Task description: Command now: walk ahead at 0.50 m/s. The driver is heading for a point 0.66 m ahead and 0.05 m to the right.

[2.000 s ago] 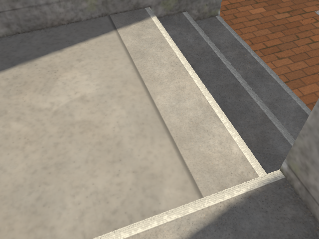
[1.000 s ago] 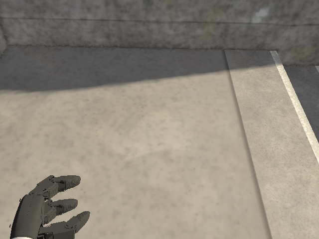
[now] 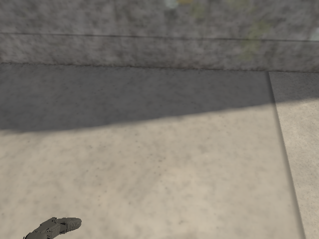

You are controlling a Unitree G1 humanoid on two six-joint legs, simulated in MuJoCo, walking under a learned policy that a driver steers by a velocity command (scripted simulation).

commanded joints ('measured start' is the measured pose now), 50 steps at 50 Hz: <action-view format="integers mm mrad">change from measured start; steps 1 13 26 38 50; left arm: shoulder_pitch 447 260 340 170 90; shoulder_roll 258 157 146 96 128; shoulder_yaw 84 49 34 34 43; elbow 45 67 107 42 10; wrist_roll -8 -3 8 0 13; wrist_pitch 6 -4 35 29 -4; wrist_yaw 4 15 36 29 -13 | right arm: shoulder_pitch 56 -266 -21 -160 -104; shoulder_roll -41 -32 -220 -126 -166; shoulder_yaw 15 -2 -57 -23 -28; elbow -87 -169 -146 -120 -36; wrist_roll -7 -15 -22 -19 -1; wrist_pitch -43 -17 -36 -45 7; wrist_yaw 2 -3 16 10 -18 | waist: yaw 209 113 -41 90 115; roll -271 -67 53 55 88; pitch -423 5 -273 5 -51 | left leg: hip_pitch -618 -592 191 -76 70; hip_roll -27 135 218 231 198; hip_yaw -54 -12 -147 -137 -31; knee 669 266 -8 -397 -94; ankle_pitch -134 423 459 455 821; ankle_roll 9 -23 166 236 108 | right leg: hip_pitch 905 348 263 -187 128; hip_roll -394 -179 -100 -132 3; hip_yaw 700 126 5 56 -9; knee -164 -385 325 392 -79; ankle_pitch -123 176 225 -28 155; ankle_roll -285 -169 -31 72 -8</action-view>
